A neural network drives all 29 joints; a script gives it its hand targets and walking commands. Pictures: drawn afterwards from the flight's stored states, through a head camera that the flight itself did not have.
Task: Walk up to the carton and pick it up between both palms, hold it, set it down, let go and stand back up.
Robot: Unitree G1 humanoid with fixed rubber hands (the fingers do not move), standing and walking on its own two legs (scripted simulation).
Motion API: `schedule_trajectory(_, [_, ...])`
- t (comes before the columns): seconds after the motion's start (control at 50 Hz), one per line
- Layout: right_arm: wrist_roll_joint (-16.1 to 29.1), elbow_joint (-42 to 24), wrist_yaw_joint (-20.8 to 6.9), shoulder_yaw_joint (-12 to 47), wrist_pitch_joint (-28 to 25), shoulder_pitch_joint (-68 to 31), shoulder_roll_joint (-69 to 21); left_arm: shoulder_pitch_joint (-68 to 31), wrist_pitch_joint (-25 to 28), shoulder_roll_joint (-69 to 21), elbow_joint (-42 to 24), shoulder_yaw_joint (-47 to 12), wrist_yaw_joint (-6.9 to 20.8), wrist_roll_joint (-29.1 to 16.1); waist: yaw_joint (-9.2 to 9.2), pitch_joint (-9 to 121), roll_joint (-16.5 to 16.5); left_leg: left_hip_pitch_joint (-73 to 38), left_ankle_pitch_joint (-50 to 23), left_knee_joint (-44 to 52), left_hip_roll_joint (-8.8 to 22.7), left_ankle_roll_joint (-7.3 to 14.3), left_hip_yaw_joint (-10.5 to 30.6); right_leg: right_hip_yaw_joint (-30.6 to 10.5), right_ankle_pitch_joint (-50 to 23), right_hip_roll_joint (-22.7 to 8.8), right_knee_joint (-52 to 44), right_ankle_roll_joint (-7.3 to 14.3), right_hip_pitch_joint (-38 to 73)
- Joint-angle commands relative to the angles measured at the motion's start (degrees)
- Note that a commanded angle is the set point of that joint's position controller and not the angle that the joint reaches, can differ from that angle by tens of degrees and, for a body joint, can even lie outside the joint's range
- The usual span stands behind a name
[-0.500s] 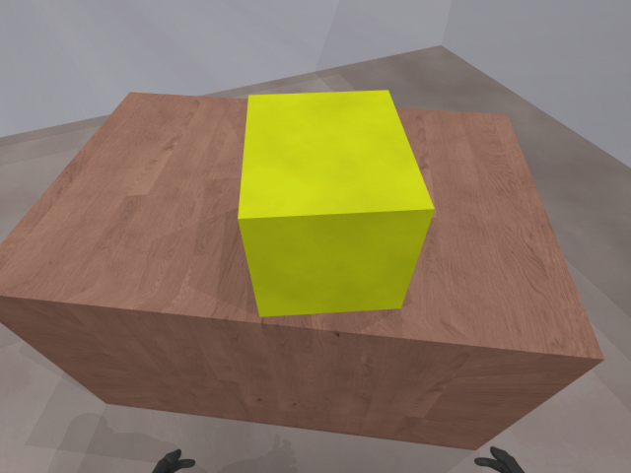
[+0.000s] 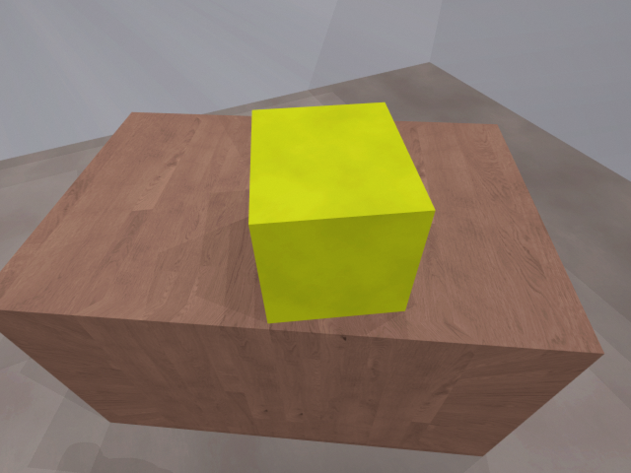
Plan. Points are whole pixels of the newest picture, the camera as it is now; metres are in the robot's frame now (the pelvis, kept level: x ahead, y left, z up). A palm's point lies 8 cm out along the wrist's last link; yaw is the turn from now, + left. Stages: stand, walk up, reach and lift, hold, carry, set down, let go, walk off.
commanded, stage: stand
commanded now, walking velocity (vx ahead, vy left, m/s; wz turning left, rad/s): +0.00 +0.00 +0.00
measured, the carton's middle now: (327, 209) +0.54 -0.01 +0.00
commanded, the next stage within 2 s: none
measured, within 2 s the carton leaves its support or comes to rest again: neither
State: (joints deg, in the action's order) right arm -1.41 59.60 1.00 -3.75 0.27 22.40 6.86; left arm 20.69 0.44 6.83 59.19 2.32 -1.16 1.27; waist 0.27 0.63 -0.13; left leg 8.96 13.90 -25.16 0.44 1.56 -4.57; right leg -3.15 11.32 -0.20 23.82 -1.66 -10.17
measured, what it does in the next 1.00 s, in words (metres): stands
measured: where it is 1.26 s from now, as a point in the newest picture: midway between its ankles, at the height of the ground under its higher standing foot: outside the picture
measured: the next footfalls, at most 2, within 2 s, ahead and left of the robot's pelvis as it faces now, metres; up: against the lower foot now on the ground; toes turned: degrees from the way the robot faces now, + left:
none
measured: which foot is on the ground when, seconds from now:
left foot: down 0.00-1.00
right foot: down 0.00-1.00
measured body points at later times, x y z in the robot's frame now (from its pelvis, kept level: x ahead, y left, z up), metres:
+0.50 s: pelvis +0.00 +0.02 +0.00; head -0.01 +0.02 +0.45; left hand -0.03 +0.21 -0.17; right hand -0.03 -0.18 -0.17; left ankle +0.00 +0.10 -0.74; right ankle +0.02 -0.14 -0.74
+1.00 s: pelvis +0.02 +0.03 +0.00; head +0.03 +0.04 +0.45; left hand -0.01 +0.22 -0.17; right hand -0.02 -0.17 -0.16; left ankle +0.00 +0.10 -0.74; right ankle +0.02 -0.14 -0.74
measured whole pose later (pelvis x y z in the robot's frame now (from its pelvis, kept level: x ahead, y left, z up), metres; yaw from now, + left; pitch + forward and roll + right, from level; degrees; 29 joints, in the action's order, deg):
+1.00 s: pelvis +0.02 +0.03 +0.00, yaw -1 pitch -2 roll +0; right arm -1.0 66.1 1.9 -1.5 -1.2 18.9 5.5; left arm 17.5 -0.1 4.4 69.6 -0.5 -3.2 0.0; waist 0.7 -2.1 0.8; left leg 7.0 14.8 -23.1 -3.1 4.6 -6.4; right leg -5.4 13.1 -3.6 24.4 -4.9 -9.9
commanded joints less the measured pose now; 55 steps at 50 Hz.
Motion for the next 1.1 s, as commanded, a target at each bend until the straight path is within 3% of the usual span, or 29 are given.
schedule_trajectory(0.0, [0.1,-0.5,0.7,-1.0,-1.0,3.2,6.4,3.1,0.9,4.6,0.2,0.7,-0.7,-0.1,-0.07,-7.0,0.4,4.2,5.7,10.2,5.6,0.7,8.1,-2.7,-2.3,-2.8,-4.7,1.6,-3.7])
schedule_trajectory(0.42, [0.2,4.0,1.4,0.5,-0.6,3.2,3.6,4.0,0.0,1.3,7.0,-0.7,-1.6,-0.2,0.36,-9.0,0.5,3.5,4.7,10.7,5.3,1.4,8.4,-2.4,-3.3,-3.1,-3.8,0.5,-4.8])
schedule_trajectory(0.44, [0.4,4.3,1.1,0.7,-0.8,2.4,4.2,4.7,0.2,2.2,7.6,-1.1,-1.9,-0.7,0.25,-10.0,0.1,1.3,0.9,10.2,5.8,1.4,7.5,-3.2,-4.6,-4.2,-4.7,0.6,-7.0])
schedule_trajectory(0.48, [0.6,4.5,1.0,1.1,-1.1,3.0,2.5,3.1,0.2,5.3,8.3,-0.3,-1.7,-0.5,1.19,-5.2,-0.2,-1.4,0.1,10.3,5.5,1.4,7.4,-2.5,-5.0,-3.6,-4.4,0.2,-5.7])
schedule_trajectory(0.52, [0.2,5.4,1.0,0.9,-0.9,2.9,2.9,4.2,-0.1,2.3,8.5,-1.2,-1.6,-0.6,0.17,-10.2,-2.7,1.6,2.0,10.7,4.9,0.8,7.1,-2.9,-3.9,-3.6,-3.8,-0.2,-7.1])
schedule_trajectory(0.54, [0.0,5.6,1.0,0.6,-0.6,2.1,4.3,3.7,-0.2,0.2,8.4,-1.7,-1.5,-0.6,-0.03,-10.2,2.5,1.4,3.5,10.2,5.8,1.8,7.5,-1.0,-2.5,-3.9,-4.3,-0.4,-6.6])
schedule_trajectory(0.56, [0.1,5.2,0.7,0.4,-0.5,3.0,5.6,2.5,-0.4,0.6,8.9,-2.1,-1.7,-0.5,1.15,-9.5,5.1,3.5,3.3,10.5,5.7,1.7,8.3,-1.3,-3.0,-3.6,-4.0,-0.1,-5.0])
schedule_trajectory(0.62, [0.1,4.9,1.0,0.6,-0.6,2.6,5.1,4.9,-0.7,0.8,9.5,-2.0,-1.5,-0.5,-0.40,-8.3,-0.9,2.6,9.7,13.1,6.9,1.8,9.0,-1.1,-1.5,-3.0,-3.1,-0.1,-6.4])
schedule_trajectory(0.64, [0.1,5.5,1.0,1.0,-0.5,2.5,3.9,4.4,-0.7,2.0,9.1,-1.8,-1.7,-0.2,-0.11,-10.2,0.1,2.4,9.3,13.9,6.8,1.9,8.8,-1.1,-2.2,-3.2,-2.7,-0.4,-7.9])
schedule_trajectory(0.66, [0.0,5.9,1.1,0.9,-0.4,3.4,3.9,4.6,-0.7,1.9,9.4,-1.6,-1.9,-0.5,0.18,-10.8,-2.3,5.1,9.4,14.8,6.6,1.4,9.9,-0.4,-3.2,-3.3,-2.0,-0.7,-5.9])
schedule_trajectory(0.68, [0.1,6.2,0.9,1.9,-0.4,4.0,2.5,3.0,-0.9,4.1,9.1,-1.4,-1.8,-0.5,0.78,-11.4,2.2,5.8,8.2,13.8,6.2,1.5,9.4,-1.4,-2.6,-3.4,-2.9,-0.5,-5.8])
schedule_trajectory(0.7, [0.4,5.8,0.9,1.3,-0.4,3.1,2.9,2.9,-0.8,-0.1,9.1,-2.3,-1.5,-0.2,0.43,-9.1,2.6,5.6,8.9,12.6,6.5,2.3,8.4,-0.3,-2.7,-2.7,-2.6,-0.1,-5.0])
schedule_trajectory(0.72, [0.2,4.5,0.9,1.6,-0.5,0.9,3.1,4.1,-0.6,2.8,8.9,-1.8,-1.5,-0.2,-0.66,-8.9,2.2,6.5,9.1,12.6,6.4,3.1,9.0,-1.4,-2.3,-3.9,-3.0,-0.3,-3.4])
schedule_trajectory(0.76, [0.0,4.9,1.0,1.4,-0.9,0.7,3.1,4.6,0.1,0.0,9.6,-2.6,-1.4,-0.4,-0.25,-4.8,2.8,-1.7,-2.1,9.4,5.2,2.8,5.9,-2.1,-7.2,-4.6,-3.5,-0.2,-4.8])
schedule_trajectory(0.78, [0.5,5.0,1.1,1.2,-1.1,1.0,4.9,5.2,0.1,-0.2,9.9,-2.7,-1.9,-0.7,0.09,-5.6,1.6,-0.6,-3.1,9.0,5.5,2.6,5.8,-2.4,-7.9,-4.7,-3.7,-0.2,-4.2])
schedule_trajectory(0.8, [0.5,5.4,1.1,1.4,-1.7,2.2,4.4,4.1,0.3,2.6,10.0,-2.1,-2.1,-0.9,1.11,-2.6,2.7,-3.5,-8.8,8.8,5.0,2.8,6.0,-1.8,-9.8,-4.7,-2.9,-0.1,-3.4])
schedule_trajectory(0.82, [0.3,5.9,1.3,1.0,-1.8,3.3,5.2,0.9,0.4,1.8,9.3,-2.6,-2.3,-0.9,1.48,-3.9,0.8,-4.3,-15.5,7.6,5.5,2.2,5.9,-1.9,-9.7,-4.8,-2.9,0.0,-4.6])
schedule_trajectory(0.84, [0.5,6.4,1.0,1.9,-1.9,5.1,3.0,0.9,0.4,5.0,8.9,-1.8,-2.3,-0.9,1.68,-3.9,2.1,-5.2,-19.7,7.4,5.6,2.2,6.0,-1.8,-9.9,-4.9,-2.4,0.1,-4.4])
schedule_trajectory(0.86, [-0.1,6.7,1.3,1.6,-1.9,3.7,4.5,1.1,0.2,2.2,8.6,-1.9,-2.1,-1.6,0.32,-2.8,-1.7,-7.1,-23.9,6.1,5.4,2.5,4.9,-1.0,-9.5,-4.0,-1.3,-0.3,-5.1])
schedule_trajectory(0.88, [-0.1,6.2,1.3,1.1,-2.0,2.7,5.4,5.3,-0.1,2.9,10.6,-2.1,-2.3,-1.2,-0.11,-3.1,0.7,-8.2,-24.4,6.8,6.9,1.7,6.0,0.3,-6.7,-3.6,-1.2,-1.4,-6.5])
schedule_trajectory(0.92, [0.9,6.4,1.0,1.9,-1.7,2.9,3.3,3.1,-0.4,2.1,10.5,-2.5,-2.5,-1.3,0.47,-4.2,-2.9,-4.7,-20.2,6.4,5.3,2.1,5.1,-0.6,-7.7,-4.8,-1.9,-1.0,-3.7])
schedule_trajectory(0.96, [0.2,5.8,1.2,1.4,-1.7,3.1,4.6,2.2,-0.5,2.2,10.8,-2.4,-2.5,-1.1,0.56,-3.6,1.5,-5.6,-19.6,6.2,5.9,3.2,5.1,-0.9,-8.3,-4.6,-2.4,-0.6,-1.9])
schedule_trajectory(0.98, [0.7,6.8,1.4,1.1,-1.7,3.8,5.6,3.2,-0.3,3.9,10.9,-2.2,-2.6,-1.5,0.60,-3.4,0.3,-7.7,-23.3,6.4,5.3,2.7,4.8,-0.5,-10.0,-4.7,-1.9,-0.6,-3.9])
schedule_trajectory(1.02, [0.2,7.6,1.7,1.3,-1.3,4.2,3.9,3.8,-0.5,3.0,11.4,-2.5,-2.5,-0.7,0.29,-11.0,-0.9,-5.8,-18.5,6.8,4.8,1.8,2.9,-1.3,-7.5,-4.7,-2.5,-0.7,-8.4])
schedule_trajectory(1.04, [0.3,8.1,1.8,1.2,-1.0,5.2,3.3,3.4,-0.8,2.8,11.3,-2.5,-2.5,-0.9,0.97,-8.8,-3.4,-7.9,-20.0,7.0,5.5,1.5,4.4,-0.6,-7.4,-4.7,-2.2,-1.0,-7.9])
schedule_trajectory(1.06, [0.3,8.0,1.7,1.4,-0.9,6.9,3.2,2.9,-0.7,4.3,11.0,-1.9,-2.7,-1.2,0.93,-7.8,-2.5,-6.6,-23.5,7.2,6.5,1.6,5.6,0.5,-7.3,-4.8,-1.6,-1.4,-6.4])
schedule_trajectory(1.08, [0.4,7.7,1.4,1.6,-0.9,6.1,3.9,2.4,-1.0,3.7,10.8,-2.3,-2.5,-1.0,0.63,-9.0,-0.8,-1.1,-13.7,9.5,6.6,1.8,7.6,-0.6,-4.6,-4.6,-1.8,-1.1,-4.7])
